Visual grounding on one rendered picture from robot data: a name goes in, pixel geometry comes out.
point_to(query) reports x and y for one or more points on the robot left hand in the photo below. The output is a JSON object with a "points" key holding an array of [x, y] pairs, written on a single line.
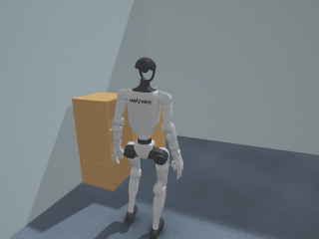
{"points": [[118, 152]]}

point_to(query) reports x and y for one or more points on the robot left foot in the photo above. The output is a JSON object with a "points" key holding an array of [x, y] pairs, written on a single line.
{"points": [[130, 215]]}

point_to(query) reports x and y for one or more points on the left robot forearm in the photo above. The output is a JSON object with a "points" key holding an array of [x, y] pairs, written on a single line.
{"points": [[117, 135]]}

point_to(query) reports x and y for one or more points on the robot right hand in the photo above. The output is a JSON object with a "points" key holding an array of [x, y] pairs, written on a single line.
{"points": [[177, 164]]}

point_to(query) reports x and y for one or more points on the cupboard door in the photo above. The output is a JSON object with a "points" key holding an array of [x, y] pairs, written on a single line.
{"points": [[158, 136]]}

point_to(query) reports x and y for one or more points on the right robot forearm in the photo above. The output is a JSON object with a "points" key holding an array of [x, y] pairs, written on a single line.
{"points": [[173, 144]]}

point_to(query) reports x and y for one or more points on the robot left thigh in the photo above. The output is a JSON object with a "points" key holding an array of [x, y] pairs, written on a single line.
{"points": [[135, 161]]}

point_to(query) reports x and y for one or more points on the left robot upper arm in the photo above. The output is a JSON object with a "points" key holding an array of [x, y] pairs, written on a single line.
{"points": [[121, 105]]}

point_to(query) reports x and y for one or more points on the right robot upper arm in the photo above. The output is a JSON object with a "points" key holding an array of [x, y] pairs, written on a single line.
{"points": [[166, 111]]}

